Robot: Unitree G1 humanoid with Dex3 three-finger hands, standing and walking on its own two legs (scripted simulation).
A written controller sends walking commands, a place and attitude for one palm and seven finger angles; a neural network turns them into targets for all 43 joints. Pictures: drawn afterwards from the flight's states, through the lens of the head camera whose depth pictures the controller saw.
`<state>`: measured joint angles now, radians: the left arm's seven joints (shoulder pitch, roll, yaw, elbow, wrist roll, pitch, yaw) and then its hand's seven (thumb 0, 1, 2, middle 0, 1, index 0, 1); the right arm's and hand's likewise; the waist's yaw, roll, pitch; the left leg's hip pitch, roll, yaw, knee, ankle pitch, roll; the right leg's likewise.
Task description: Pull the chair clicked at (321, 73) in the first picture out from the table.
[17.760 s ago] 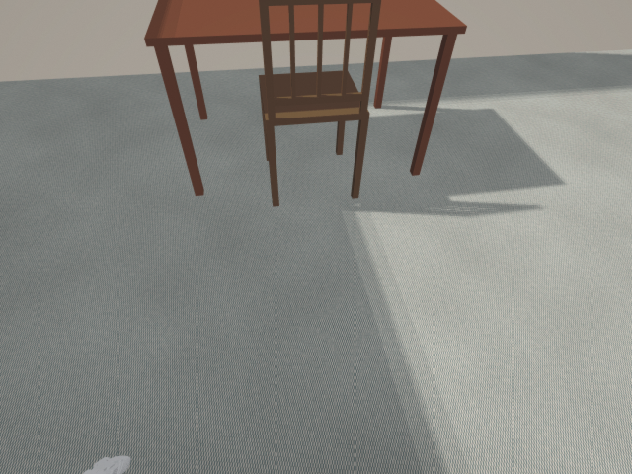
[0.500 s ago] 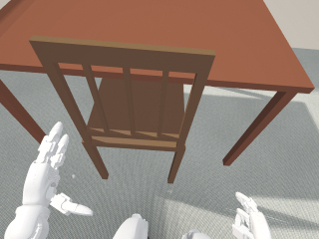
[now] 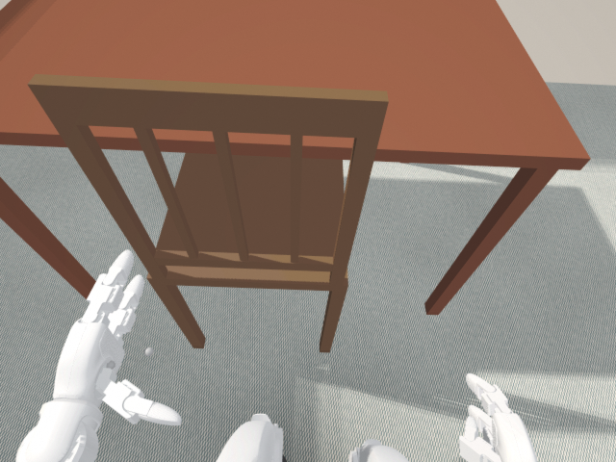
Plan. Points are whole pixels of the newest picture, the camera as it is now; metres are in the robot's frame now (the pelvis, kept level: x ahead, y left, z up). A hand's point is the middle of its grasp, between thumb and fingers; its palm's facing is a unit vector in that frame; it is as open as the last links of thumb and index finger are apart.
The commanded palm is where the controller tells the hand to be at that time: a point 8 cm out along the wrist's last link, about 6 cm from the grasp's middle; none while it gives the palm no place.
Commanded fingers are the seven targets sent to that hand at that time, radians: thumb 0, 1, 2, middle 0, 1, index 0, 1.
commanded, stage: aim the fingers beside a spindle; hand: left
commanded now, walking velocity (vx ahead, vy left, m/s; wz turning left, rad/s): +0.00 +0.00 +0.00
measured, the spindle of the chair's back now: (234, 206) +0.48 +0.14 +0.00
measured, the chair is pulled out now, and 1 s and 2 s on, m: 0.00 0.00 0.00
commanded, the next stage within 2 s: none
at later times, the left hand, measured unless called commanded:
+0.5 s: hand (173, 322) +0.28 +0.18 +0.03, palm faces +0.04 -1.00 -0.06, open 16.9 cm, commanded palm +0.25 +0.23 +0.02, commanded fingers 0.00 -0.50 0.30 -0.06 -0.08 -0.06 -0.08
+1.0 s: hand (212, 314) +0.30 +0.14 +0.00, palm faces -0.02 -1.00 -0.02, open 16.9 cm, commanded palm +0.29 +0.20 +0.00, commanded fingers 0.00 -0.50 0.30 -0.06 -0.08 -0.06 -0.08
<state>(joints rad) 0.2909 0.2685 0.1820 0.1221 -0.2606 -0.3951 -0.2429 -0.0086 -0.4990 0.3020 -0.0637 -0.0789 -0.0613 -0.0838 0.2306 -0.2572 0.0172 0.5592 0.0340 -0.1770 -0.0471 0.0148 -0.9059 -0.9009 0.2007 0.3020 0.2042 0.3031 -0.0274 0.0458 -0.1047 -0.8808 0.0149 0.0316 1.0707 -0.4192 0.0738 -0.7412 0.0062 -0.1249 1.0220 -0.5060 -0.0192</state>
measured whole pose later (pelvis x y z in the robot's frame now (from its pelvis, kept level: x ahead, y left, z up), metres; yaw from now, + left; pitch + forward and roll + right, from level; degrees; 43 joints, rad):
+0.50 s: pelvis +0.01 -0.02 -0.01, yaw +0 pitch +15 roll -3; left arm 0.18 0.26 0.21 0.21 -0.26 -0.45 -0.22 -0.01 -0.50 0.30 -0.07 -0.08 -0.06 -0.08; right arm 0.23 -0.26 0.01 0.59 0.02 -0.17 -0.04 0.01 -0.91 -0.90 0.20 0.30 0.20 0.30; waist -0.04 0.04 -0.12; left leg -0.93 0.03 0.03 1.11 -0.44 0.05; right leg -0.80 0.02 -0.13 1.07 -0.54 -0.05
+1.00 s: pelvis +0.01 -0.01 -0.02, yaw -1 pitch +18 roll -3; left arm 0.08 0.20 0.10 0.27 -0.20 -0.45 -0.14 -0.01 -0.50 0.30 -0.06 -0.08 -0.06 -0.08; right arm 0.21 -0.25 0.01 0.57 0.01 -0.12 -0.02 0.01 -0.91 -0.90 0.20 0.30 0.20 0.30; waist -0.03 0.05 -0.13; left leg -1.02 0.02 0.04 1.17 -0.47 0.06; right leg -0.89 0.01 -0.12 1.15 -0.57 -0.04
